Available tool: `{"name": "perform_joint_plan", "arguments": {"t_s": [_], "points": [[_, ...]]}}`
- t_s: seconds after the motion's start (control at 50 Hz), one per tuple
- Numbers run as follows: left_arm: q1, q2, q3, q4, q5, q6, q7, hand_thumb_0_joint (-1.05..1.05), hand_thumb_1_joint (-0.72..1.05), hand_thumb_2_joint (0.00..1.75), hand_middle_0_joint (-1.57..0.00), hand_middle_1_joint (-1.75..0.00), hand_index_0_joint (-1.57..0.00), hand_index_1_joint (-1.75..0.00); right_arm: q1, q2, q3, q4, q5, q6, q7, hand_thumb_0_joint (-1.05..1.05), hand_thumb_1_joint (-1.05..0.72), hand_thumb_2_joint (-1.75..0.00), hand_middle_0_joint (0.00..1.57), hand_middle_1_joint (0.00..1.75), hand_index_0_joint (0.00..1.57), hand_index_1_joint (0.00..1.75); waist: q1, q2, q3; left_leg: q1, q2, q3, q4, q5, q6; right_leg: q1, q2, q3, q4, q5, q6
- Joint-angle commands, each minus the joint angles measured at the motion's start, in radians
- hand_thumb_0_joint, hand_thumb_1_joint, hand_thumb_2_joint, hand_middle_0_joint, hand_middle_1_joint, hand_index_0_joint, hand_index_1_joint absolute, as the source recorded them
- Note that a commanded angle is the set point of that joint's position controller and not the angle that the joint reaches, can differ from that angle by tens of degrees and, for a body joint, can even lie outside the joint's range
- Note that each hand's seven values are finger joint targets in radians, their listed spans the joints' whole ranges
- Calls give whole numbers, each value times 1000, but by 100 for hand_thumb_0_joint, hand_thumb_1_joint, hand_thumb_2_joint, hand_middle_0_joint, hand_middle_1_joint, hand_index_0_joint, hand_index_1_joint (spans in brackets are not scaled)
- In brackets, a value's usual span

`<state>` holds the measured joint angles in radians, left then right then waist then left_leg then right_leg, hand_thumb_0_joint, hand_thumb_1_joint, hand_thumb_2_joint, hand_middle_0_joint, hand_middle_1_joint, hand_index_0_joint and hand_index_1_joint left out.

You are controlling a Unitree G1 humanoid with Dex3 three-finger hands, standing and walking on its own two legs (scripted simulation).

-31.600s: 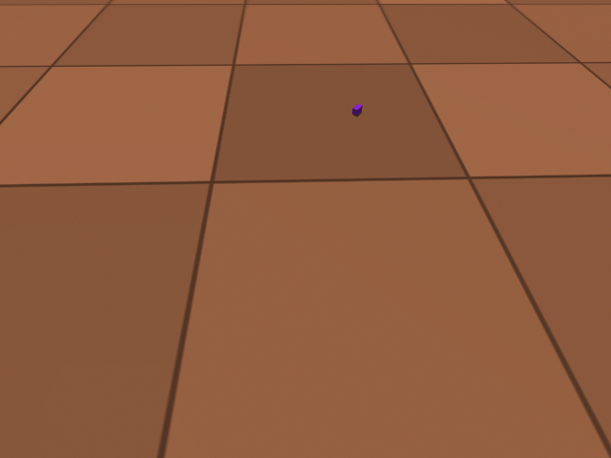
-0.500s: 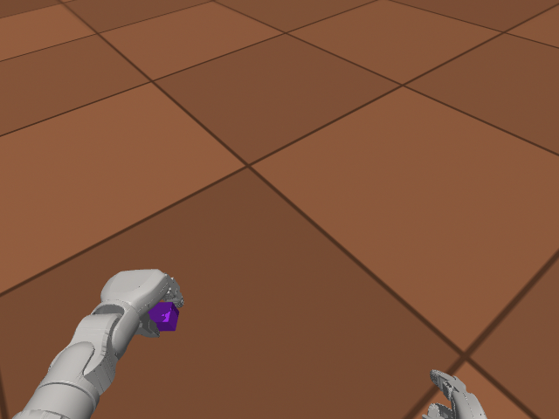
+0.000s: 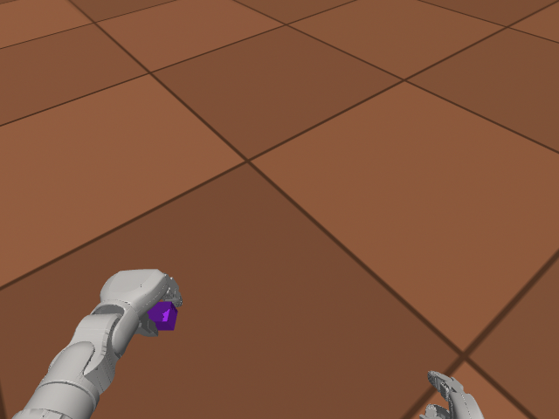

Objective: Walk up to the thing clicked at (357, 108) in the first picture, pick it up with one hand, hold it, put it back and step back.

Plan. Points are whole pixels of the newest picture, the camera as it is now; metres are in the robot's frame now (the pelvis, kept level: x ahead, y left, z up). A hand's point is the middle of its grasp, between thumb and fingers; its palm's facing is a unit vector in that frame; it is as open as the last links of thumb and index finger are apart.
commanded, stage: hold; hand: left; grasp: from above
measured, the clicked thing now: (153, 316) +0.31 +0.22 -0.07
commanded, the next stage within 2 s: crouch in 0.06 s
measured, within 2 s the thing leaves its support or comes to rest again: neither
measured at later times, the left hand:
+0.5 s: hand (152, 329) +0.29 +0.22 -0.09, palm faces -0.46 +0.00 -0.89, open 6.3 cm
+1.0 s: hand (188, 341) +0.36 +0.23 -0.33, palm faces -0.42 +0.06 -0.90, open 6.3 cm
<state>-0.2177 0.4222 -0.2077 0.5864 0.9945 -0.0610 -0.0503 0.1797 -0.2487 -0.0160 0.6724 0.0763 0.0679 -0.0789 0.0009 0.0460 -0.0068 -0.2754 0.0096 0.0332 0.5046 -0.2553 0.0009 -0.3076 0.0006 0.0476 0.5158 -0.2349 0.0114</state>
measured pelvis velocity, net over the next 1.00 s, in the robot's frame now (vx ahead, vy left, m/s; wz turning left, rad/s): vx -0.07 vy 0.01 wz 0.01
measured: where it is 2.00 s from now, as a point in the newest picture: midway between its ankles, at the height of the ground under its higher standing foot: outside the picture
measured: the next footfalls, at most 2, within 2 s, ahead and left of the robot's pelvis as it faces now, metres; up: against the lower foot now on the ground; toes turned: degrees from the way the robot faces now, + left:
none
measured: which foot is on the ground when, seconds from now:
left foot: down 0.00-1.00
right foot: down 0.00-1.00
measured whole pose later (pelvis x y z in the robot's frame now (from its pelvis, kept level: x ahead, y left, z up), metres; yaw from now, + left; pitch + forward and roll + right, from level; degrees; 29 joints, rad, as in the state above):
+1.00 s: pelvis -0.07 +0.01 -0.21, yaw +1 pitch +32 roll -3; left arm -0.76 0.45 -0.10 1.24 1.19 -0.07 0.33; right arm 0.26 -0.25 -0.06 0.74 -0.04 0.01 -0.02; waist -0.17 0.05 -0.20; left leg -1.62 0.00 -0.02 1.66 -0.59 0.02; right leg -1.61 0.01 0.01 1.60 -0.55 0.03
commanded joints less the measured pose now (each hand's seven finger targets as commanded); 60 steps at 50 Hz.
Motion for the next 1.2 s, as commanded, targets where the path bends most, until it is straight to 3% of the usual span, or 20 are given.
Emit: {"name": "perform_joint_plan", "arguments": {"t_s": [0.0,0.04,0.06,0.14,0.16,0.24,0.38,0.46,0.58,0.66,0.72,0.86,0.9,0.94,0.98,1.0,1.04,1.12,1.14,1.18], "points": [[-350,216,104,-200,-11,0,44,0,86,12,-118,-16,-122,-12,-76,-125,-51,-131,-3,-36,-7,0,-90,-90,20,30,20,30,0,-18,-267,130,-25,-8,-57,231,13,82,33,-27,-73,177,-25],[-327,199,94,-161,-11,3,40,0,85,10,-117,-16,-121,-12,-65,-124,-53,-128,-2,-35,-6,0,-90,-90,20,30,20,30,0,-37,-260,125,-28,-3,-53,244,16,90,31,-29,-77,194,-22],[-337,224,116,-174,-14,1,40,0,84,10,-117,-14,-121,-10,-66,-128,-56,-127,-2,-34,-6,0,-90,-90,20,30,20,30,7,-34,-277,133,-29,-4,-55,251,16,106,29,-29,-77,202,-22],[-311,201,92,-158,-23,-2,24,0,91,5,-119,-21,-126,-14,-65,-126,-55,-136,0,-27,-6,0,-92,-91,20,30,20,30,7,-37,-239,121,-29,-2,-57,254,16,96,28,-31,-85,206,-22],[-304,198,89,-166,-23,-7,22,0,83,5,-111,-16,-118,-11,-61,-125,-56,-136,0,-27,-5,0,-89,-90,20,30,20,30,5,-37,-249,127,-28,-1,-58,258,15,97,29,-32,-83,208,-24],[-246,178,80,-132,-17,-19,32,0,89,10,-122,-12,-125,-9,-59,-127,-55,-145,3,-17,-3,0,-89,-90,20,30,20,30,7,-52,-214,104,-24,-5,-55,267,12,77,33,-38,-72,209,-27],[-325,165,103,10,55,-54,174,0,85,8,-120,-8,-123,-5,-32,-129,-60,-125,-20,3,12,0,-89,-90,20,30,20,30,-25,-70,-195,-24,-30,-8,54,203,9,-54,26,-42,19,158,-27],[-461,157,84,96,128,-58,263,0,81,9,-118,-10,-121,-7,21,-141,-82,-87,-43,4,27,0,-90,-90,20,30,20,30,-56,-34,-313,-130,-32,-5,222,193,6,-203,23,-35,161,164,-25],[-585,107,58,315,178,-53,370,0,81,6,-117,-10,-121,-7,77,-153,-102,-57,-70,-10,49,0,-90,-90,20,30,20,30,-96,-53,-417,-425,-30,-13,484,81,18,-474,23,-39,393,64,-29],[-684,178,102,393,198,-42,417,0,87,10,-122,-12,-125,-9,106,-169,-109,-47,-84,-27,50,0,-90,-90,20,30,20,30,-90,8,-515,-575,-31,-26,608,-15,10,-629,27,-55,531,-29,-37],[-772,173,100,431,202,-35,432,0,90,11,-125,-10,-128,-8,127,-175,-110,-33,-94,-43,44,0,-90,-90,20,30,20,30,-120,44,-597,-676,-26,-48,697,-71,11,-748,26,-65,640,-72,-43],[-858,226,144,467,184,1,438,0,87,11,-123,-9,-126,-7,150,-189,-115,-26,-109,-76,39,0,-90,-90,20,30,20,30,-133,80,-732,-860,-21,-83,849,-189,5,-953,19,-78,837,-182,-51],[-883,231,148,485,182,6,425,0,88,12,-124,-9,-127,-7,152,-194,-115,-23,-115,-83,44,0,-90,-90,20,30,20,30,-143,98,-755,-894,-16,-102,889,-192,3,-1028,21,-89,899,-192,-54],[-924,267,162,495,190,1,420,0,90,14,-126,-10,-128,-8,158,-193,-111,-23,-116,-84,46,0,-90,-90,20,30,20,30,-154,112,-758,-957,-20,-101,921,-256,4,-1067,20,-95,941,-238,-58],[-886,239,156,567,186,-5,411,0,91,14,-126,-8,-129,-6,163,-191,-105,-16,-118,-90,53,0,-90,-90,20,30,20,30,-173,59,-704,-1060,-26,-100,966,-331,13,-1123,21,-99,966,-303,-56],[-916,270,168,549,180,-17,408,0,93,14,-127,-10,-130,-7,162,-191,-102,-17,-120,-96,57,0,-90,-90,20,30,20,30,-178,52,-718,-1097,-30,-97,994,-355,19,-1129,21,-96,978,-327,-55],[-953,270,169,570,183,-30,403,0,92,14,-126,-9,-129,-6,170,-202,-95,-4,-126,-104,64,0,-89,-90,20,30,20,30,-202,59,-707,-1128,-26,-125,1031,-368,16,-1228,14,-103,1030,-332,-52],[-1008,309,186,544,198,-70,412,0,93,15,-127,-9,-129,-6,173,-208,-86,4,-133,-119,83,0,-89,-90,20,30,20,30,-212,114,-760,-1148,-29,-136,1098,-385,11,-1316,9,-114,1108,-343,-55],[-989,283,180,591,205,-73,414,0,91,17,-126,-10,-129,-8,183,-214,-82,11,-138,-123,89,0,-90,-90,20,30,20,30,-223,118,-744,-1145,-25,-145,1114,-370,7,-1360,2,-115,1127,-329,-52],[-1022,334,203,554,223,-91,431,0,89,13,-125,-8,-127,-6,188,-214,-76,17,-144,-128,97,0,-90,-90,20,30,20,30,-210,173,-797,-1155,-32,-114,1154,-348,7,-1355,5,-113,1156,-317,-57]]}}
